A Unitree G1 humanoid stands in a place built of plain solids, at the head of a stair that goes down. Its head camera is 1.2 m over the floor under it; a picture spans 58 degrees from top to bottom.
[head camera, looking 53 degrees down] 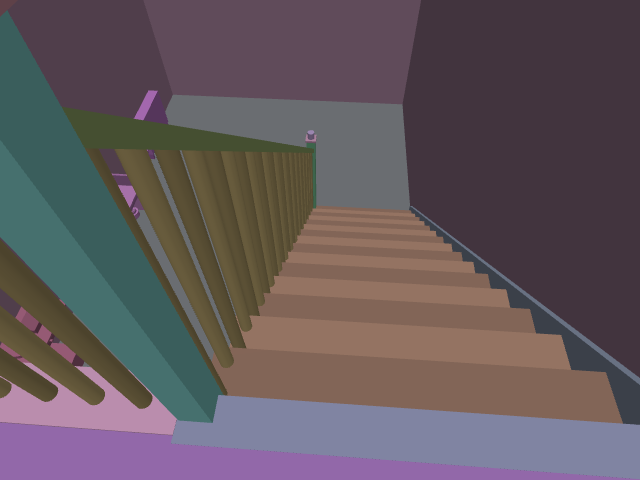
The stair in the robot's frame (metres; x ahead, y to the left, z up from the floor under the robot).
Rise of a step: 0.20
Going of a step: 0.22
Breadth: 1.30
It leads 4 degrees to the right of straight ahead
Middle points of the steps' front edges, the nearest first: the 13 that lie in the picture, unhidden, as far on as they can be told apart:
0.33 -0.33 0.00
0.56 -0.29 -0.20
0.78 -0.31 -0.40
1.00 -0.32 -0.59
1.22 -0.34 -0.79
1.44 -0.35 -0.99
1.66 -0.37 -1.18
1.88 -0.38 -1.38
2.10 -0.40 -1.58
2.32 -0.41 -1.77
2.54 -0.43 -1.97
2.76 -0.44 -2.17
2.98 -0.46 -2.36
